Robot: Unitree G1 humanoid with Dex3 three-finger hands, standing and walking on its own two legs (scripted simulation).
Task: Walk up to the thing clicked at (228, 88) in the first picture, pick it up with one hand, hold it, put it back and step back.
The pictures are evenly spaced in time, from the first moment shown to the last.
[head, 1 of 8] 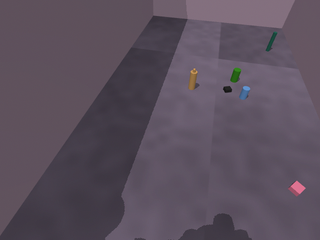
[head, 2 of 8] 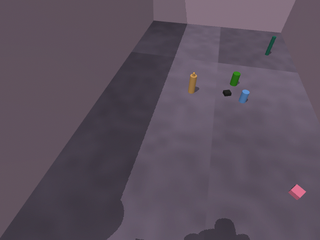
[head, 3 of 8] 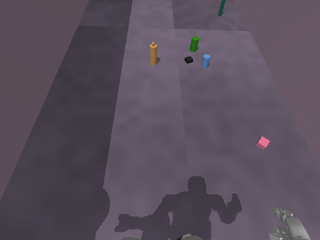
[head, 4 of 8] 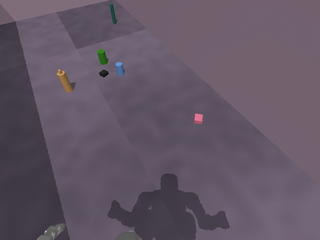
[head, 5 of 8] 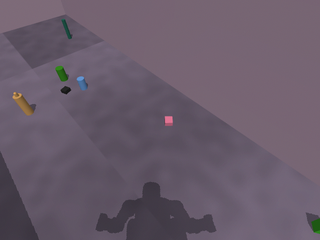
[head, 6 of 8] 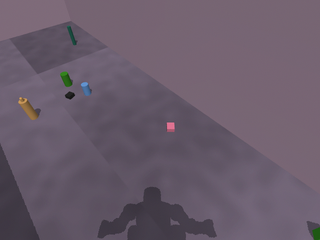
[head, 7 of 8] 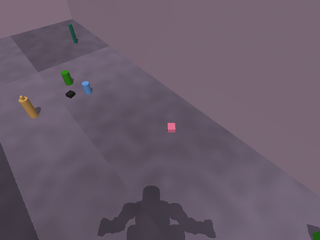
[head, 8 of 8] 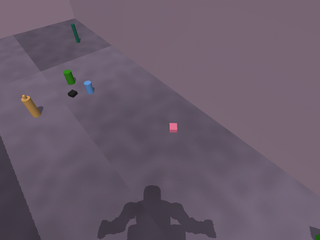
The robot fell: no
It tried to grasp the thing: no
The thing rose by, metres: 0.00
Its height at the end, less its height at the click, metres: +0.00
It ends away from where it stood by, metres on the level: 0.00
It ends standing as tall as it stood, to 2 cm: yes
